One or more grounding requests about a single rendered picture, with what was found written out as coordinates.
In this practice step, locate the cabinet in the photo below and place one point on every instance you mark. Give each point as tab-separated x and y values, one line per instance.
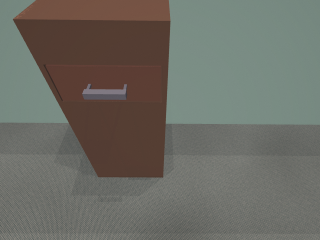
121	139

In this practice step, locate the drawer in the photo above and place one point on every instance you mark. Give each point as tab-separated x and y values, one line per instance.
143	81

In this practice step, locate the handle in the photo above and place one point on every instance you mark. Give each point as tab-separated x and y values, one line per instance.
105	94

